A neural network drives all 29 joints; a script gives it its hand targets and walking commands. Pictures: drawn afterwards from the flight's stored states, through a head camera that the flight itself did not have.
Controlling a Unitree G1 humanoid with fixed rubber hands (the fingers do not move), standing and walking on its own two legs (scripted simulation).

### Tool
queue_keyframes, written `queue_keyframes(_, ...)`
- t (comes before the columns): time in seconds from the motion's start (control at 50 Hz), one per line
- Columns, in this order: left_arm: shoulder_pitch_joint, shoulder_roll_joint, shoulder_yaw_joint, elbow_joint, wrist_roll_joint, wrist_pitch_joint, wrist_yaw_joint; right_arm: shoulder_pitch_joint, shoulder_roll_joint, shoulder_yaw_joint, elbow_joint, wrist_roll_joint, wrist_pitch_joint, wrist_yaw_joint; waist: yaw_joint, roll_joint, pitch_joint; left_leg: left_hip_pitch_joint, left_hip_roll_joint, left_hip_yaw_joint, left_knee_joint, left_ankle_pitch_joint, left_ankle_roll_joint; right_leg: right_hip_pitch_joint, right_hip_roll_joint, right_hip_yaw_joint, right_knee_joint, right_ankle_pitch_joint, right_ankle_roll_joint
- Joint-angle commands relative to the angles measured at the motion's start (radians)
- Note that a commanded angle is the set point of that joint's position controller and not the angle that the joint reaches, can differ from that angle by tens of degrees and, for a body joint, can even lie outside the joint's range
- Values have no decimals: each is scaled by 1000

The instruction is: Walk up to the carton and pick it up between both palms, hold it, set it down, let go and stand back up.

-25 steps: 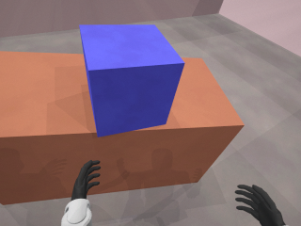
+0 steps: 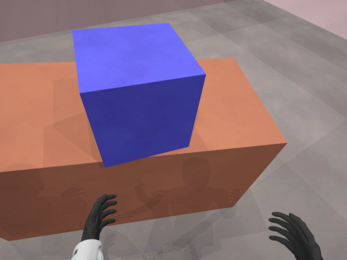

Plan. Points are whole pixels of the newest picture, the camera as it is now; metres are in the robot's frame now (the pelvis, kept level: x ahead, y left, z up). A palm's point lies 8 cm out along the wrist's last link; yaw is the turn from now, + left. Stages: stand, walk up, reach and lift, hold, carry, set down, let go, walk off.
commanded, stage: set down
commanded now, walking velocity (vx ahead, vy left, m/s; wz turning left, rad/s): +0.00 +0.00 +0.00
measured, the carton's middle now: (136, 95) +0.58 +0.11 +0.04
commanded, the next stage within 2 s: let go in 0.62 s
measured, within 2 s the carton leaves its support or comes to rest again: neither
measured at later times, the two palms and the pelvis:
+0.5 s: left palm out of the picture +0.13 +0.21 -0.08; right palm out of the picture +0.12 -0.24 -0.05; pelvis -0.02 +0.01 +0.00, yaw +0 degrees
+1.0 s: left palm out of the picture +0.15 +0.21 -0.09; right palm out of the picture +0.13 -0.24 -0.08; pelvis +0.00 +0.00 +0.00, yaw +0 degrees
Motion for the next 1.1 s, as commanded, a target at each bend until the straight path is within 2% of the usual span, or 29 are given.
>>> queue_keyframes(0.0,131,55,209,-88,47,-85,-61,80,-226,19,-81,-39,-91,-60,17,-11,-197,517,-10,-71,-34,405,-18,153,-56,63,-98,716,39)
queue_keyframes(0.02,97,64,207,-46,54,-84,-68,70,-205,23,-47,-60,-86,-64,5,-21,-165,495,-15,-70,-38,361,-14,137,-65,75,-108,687,41)
queue_keyframes(0.04,113,66,202,-86,55,-99,-59,67,-214,10,-68,-58,-97,-55,19,-9,-212,501,-7,-74,-40,382,-19,145,-55,65,-105,657,25)
queue_keyframes(0.1,79,82,178,-87,36,-113,-59,55,-200,12,-79,-62,-93,-58,10,-28,-204,502,1,-72,-35,337,-12,120,-57,71,-122,553,20)
queue_keyframes(0.14,33,97,175,-124,31,-121,-40,16,-198,4,-75,-77,-84,-50,23,2,-197,488,7,-71,-40,273,-11,80,-48,56,-122,416,9)
queue_keyframes(0.16,38,106,165,-50,25,-112,-55,38,-168,3,-54,-95,-70,-61,5,-25,-156,497,8,-70,-44,221,-4,54,-63,70,-143,365,11)
queue_keyframes(0.2,-5,107,153,-63,15,-105,-41,-3,-162,-4,-41,-109,-58,-48,16,-15,-148,486,20,-73,-54,139,5,9,-63,66,-145,236,7)
queue_keyframes(0.22,-26,113,154,-93,20,-99,-32,-21,-157,-17,-69,-116,-51,-48,24,25,-152,491,20,-65,-58,124,3,10,-58,61,-146,179,-2)
queue_keyframes(0.3,-94,121,126,89,6,-48,-55,-43,-88,-25,-6,-188,10,-63,-13,-27,-25,483,29,-75,-81,-118,23,-86,-96,89,-196,-75,8)
queue_keyframes(0.32,-116,129,128,84,-2,-38,-52,-67,-74,-33,-33,-205,23,-61,-3,-14,-37,471,32,-73,-87,-140,22,-84,-105,103,-205,-130,10)
queue_keyframes(0.34,-142,162,147,136,0,-33,-68,-79,-49,-29,-24,-224,34,-74,5,-44,2,441,29,-64,-89,-169,24,-99,-113,106,-209,-148,14)
queue_keyframes(0.36,-164,160,130,33,-3,-41,-44,-115,-78,-55,-77,-217,32,-62,19,6,-38,443,34,-73,-99,-176,16,-108,-95,87,-189,-178,5)
queue_keyframes(0.38,-164,165,132,36,-18,-41,-44,-102,-68,-67,-86,-228,28,-65,10,-25,-51,450,32,-71,-91,-179,18,-108,-94,82,-188,-177,11)
queue_keyframes(0.44,-182,186,135,114,-18,-26,-55,-100,-14,-59,-30,-281,52,-91,-2,-18,16,442,27,-71,-90,-204,12,-113,-109,75,-188,-163,20)
queue_keyframes(0.46,-198,195,129,16,-33,-39,-41,-122,-22,-71,-68,-268,41,-84,4,17,-33,464,33,-80,-86,-185,7,-116,-103,65,-171,-146,15)
queue_keyframes(0.5,-202,212,125,10,-42,-53,-35,-129,-23,-84,-95,-282,33,-91,11,28,-43,453,31,-69,-82,-153,11,-110,-90,55,-158,-123,8)
queue_keyframes(0.56,-192,203,104,55,-37,-50,-38,-117,6,-89,-72,-294,33,-100,-6,47,-59,470,28,-66,-86,-162,9,-88,-90,48,-154,-87,11)
queue_keyframes(0.68,-133,197,115,101,-29,-64,-64,-80,12,-73,-5,-321,15,-119,-19,56,-104,519,29,-64,-76,-17,2,-18,-75,40,-141,71,16)
queue_keyframes(0.7,-118,206,123,180,3,-58,-79,-75,42,-59,28,-338,25,-131,-18,50,-82,491,25,-63,-68,-19,5,5,-88,53,-144,87,20)
queue_keyframes(0.72,-135,206,137,185,2,-64,-83,-77,42,-53,36,-346,22,-134,-11,35,-96,485,23,-55,-65,4,6,26,-82,46,-136,115,26)
queue_keyframes(0.76,-126,204,141,158,4,-74,-85,-82,28,-47,47,-327,6,-130,-11,68,-122,509,21,-64,-59,60,0,24,-75,43,-139,167,22)
queue_keyframes(0.78,-116,213,160,187,5,-79,-95,-69,39,-43,50,-337,-6,-139,-6,39,-136,500,14,-59,-46,91,4,56,-73,40,-126,205,35)
queue_keyframes(0.8,-107,210,158,194,26,-84,-94,-75,46,-44,62,-339,-13,-144,-9,74,-130,506,17,-62,-46,96,-1,59,-75,43,-128,209,31)
queue_keyframes(0.82,-116,221,164,174,11,-101,-96,-73,41,-43,55,-337,-24,-144,-5,49,-160,515,10,-57,-38,132,-3,61,-64,36,-124,249,32)
queue_keyframes(0.84,-117,224,163,177,18,-106,-96,-82,41,-49,57,-346,-29,-147,6,76,-149,507,17,-56,-40,138,-5,53,-63,33,-124,231,24)
queue_keyframes(0.9,-107,250,194,239,15,-121,-112,-84,67,-16,83,-356,-57,-156,9,43,-168,487,4,-42,-26,200,0,98,-72,43,-124,317,38)
queue_keyframes(0.94,-95,243,189,214,10,-138,-111,-83,56,-20,77,-345,-78,-158,13,58,-179,494,6,-44,-15,240,-5,113,-71,43,-115,364,40)
queue_keyframes(1.06,-122,248,205,264,37,-153,-113,-102,67,-1,125,-360,-99,-168,10,77,-177,481,7,-32,-13,249,-4,122,-66,39,-107,357,37)
queue_keyframes(1.08,-116,244,198,276,43,-150,-119,-104,68,-5,144,-366,-93,-173,8,57,-162,481,9,-32,-25,232,-2,124,-67,36,-113,335,41)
